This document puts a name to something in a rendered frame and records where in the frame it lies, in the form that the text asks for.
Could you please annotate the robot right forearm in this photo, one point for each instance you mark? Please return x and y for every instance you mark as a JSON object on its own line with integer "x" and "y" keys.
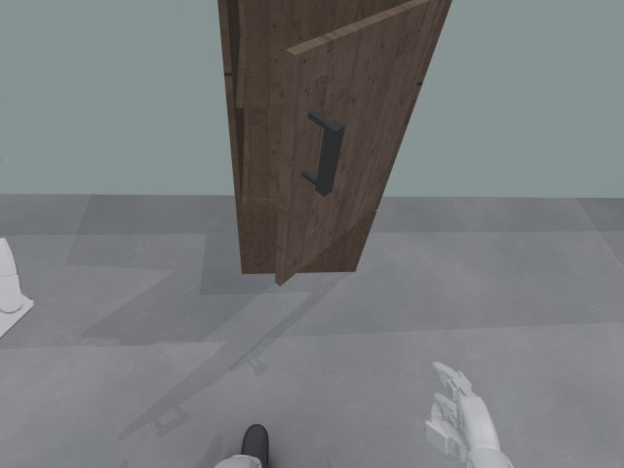
{"x": 487, "y": 458}

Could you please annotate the cupboard door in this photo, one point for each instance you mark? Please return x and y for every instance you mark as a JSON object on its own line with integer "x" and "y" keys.
{"x": 364, "y": 76}

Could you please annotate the handle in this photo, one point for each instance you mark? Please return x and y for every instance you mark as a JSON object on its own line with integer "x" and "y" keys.
{"x": 331, "y": 144}

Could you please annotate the robot left foot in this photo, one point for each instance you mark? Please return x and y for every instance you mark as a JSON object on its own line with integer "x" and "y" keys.
{"x": 256, "y": 444}

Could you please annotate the right robot hand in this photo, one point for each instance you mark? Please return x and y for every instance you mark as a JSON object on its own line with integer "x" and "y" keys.
{"x": 469, "y": 423}

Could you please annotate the left robot hand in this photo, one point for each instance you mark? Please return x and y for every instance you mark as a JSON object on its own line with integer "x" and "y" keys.
{"x": 13, "y": 305}

